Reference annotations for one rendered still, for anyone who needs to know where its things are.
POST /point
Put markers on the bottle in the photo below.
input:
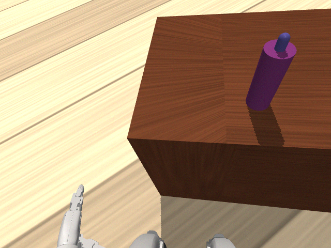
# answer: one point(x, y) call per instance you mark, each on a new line
point(273, 64)

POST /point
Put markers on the left robot hand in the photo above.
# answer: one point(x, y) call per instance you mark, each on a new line
point(70, 228)

